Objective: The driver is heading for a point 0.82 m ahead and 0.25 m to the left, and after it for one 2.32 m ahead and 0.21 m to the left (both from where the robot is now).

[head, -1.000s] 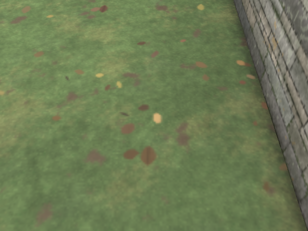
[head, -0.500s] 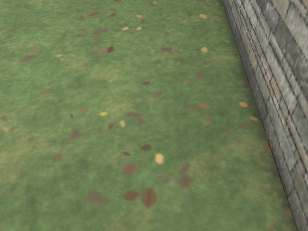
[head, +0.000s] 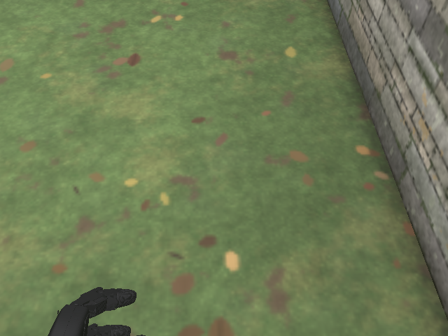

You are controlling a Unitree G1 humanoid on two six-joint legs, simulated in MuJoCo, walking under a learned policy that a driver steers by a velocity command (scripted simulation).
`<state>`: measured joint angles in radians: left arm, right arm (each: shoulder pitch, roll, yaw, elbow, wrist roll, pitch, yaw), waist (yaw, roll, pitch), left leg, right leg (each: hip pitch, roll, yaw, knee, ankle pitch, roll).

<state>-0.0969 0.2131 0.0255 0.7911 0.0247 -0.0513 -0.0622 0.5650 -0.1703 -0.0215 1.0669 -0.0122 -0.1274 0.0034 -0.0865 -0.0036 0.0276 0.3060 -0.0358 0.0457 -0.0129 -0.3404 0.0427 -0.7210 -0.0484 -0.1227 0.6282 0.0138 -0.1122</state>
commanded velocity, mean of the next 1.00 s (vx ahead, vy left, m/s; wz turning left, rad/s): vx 0.99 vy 0.00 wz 0.54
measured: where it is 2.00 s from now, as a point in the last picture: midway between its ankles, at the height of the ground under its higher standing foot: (101, 44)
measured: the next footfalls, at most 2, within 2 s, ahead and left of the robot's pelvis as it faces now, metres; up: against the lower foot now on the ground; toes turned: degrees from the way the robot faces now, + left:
right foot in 0.06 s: +0.26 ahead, -0.09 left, +0.00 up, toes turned -5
left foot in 0.54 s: +0.69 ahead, +0.05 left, +0.00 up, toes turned +15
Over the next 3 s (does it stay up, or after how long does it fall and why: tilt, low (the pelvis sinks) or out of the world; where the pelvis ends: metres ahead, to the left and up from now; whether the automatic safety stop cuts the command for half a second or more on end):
stays up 2.59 0.06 0.00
